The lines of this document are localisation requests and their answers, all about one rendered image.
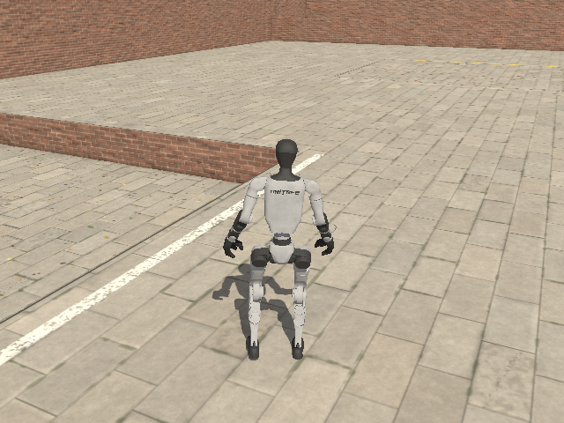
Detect robot right hand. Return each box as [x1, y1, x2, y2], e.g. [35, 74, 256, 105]
[315, 237, 334, 256]

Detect robot right forearm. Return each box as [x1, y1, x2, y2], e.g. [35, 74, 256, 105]
[316, 213, 332, 242]

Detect robot left foot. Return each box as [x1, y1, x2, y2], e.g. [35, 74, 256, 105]
[246, 336, 259, 359]

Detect robot left forearm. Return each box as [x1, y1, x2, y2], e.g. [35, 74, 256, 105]
[226, 210, 247, 242]

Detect robot left hand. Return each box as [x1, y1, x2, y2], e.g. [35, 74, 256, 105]
[223, 238, 243, 258]

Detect robot left upper arm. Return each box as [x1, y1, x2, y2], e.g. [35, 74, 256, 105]
[239, 176, 267, 224]

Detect robot right thigh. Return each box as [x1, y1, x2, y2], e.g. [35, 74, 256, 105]
[292, 246, 311, 303]

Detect robot right upper arm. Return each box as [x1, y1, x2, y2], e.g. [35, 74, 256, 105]
[303, 178, 326, 226]

